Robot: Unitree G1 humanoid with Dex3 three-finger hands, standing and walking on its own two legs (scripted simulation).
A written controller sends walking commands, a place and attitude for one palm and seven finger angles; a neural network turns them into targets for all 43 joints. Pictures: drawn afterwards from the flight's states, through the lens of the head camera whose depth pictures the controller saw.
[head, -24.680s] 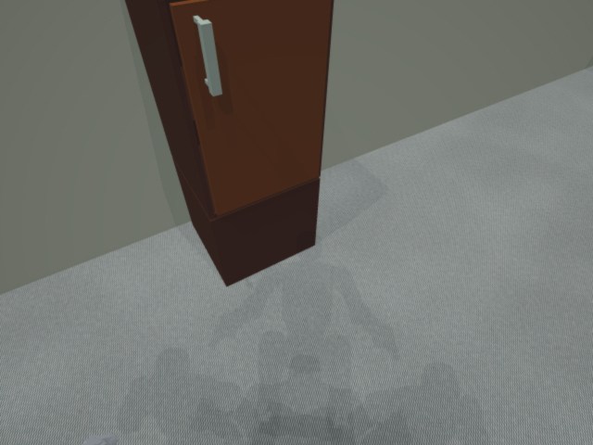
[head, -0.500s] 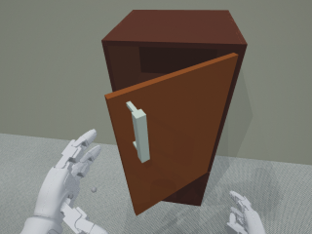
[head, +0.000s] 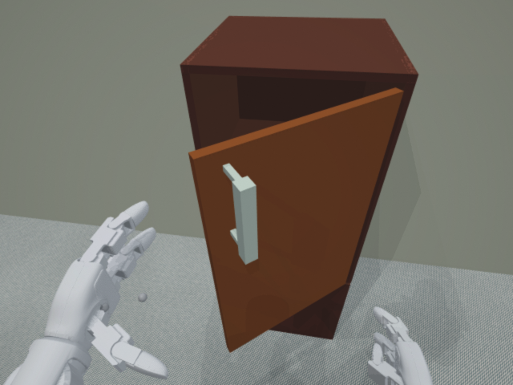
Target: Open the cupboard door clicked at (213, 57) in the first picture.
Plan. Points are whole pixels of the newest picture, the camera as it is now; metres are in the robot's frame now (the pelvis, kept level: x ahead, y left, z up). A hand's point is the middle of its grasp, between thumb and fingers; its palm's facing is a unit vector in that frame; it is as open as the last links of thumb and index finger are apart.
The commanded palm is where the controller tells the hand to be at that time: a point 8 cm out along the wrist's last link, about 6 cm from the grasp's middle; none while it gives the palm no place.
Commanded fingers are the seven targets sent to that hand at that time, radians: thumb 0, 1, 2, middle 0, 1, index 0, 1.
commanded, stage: draw the hand back to the body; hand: left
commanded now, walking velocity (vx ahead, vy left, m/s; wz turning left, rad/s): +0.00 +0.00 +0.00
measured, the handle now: (239, 214) +0.31 +0.06 +0.16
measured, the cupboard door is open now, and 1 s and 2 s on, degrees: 40 40 40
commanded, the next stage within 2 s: step back with the hand held close in 1.18 s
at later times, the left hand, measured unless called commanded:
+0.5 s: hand (97, 275) +0.19 +0.22 +0.16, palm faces +0.35 -0.87 -0.36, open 12.8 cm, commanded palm +0.15 +0.27 +0.18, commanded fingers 0.00 0.41 0.69 -0.18 -0.30 -0.18 -0.30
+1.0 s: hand (79, 253) +0.22 +0.25 +0.17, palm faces +0.44 -0.82 -0.37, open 7.7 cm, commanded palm +0.17 +0.29 +0.19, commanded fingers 0.00 0.90 0.90 -0.20 -0.30 -0.20 -0.30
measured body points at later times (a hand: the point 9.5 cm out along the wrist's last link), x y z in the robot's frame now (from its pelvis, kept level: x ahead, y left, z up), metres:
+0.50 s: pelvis +0.01 +0.00 +0.01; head -0.01 -0.02 +0.46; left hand +0.17 +0.26 +0.18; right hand +0.19 -0.22 -0.07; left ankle +0.00 +0.11 -0.73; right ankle +0.00 -0.11 -0.73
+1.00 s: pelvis +0.02 +0.00 +0.01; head +0.00 -0.02 +0.46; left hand +0.19 +0.29 +0.19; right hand +0.20 -0.23 -0.07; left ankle +0.00 +0.11 -0.73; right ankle +0.00 -0.11 -0.73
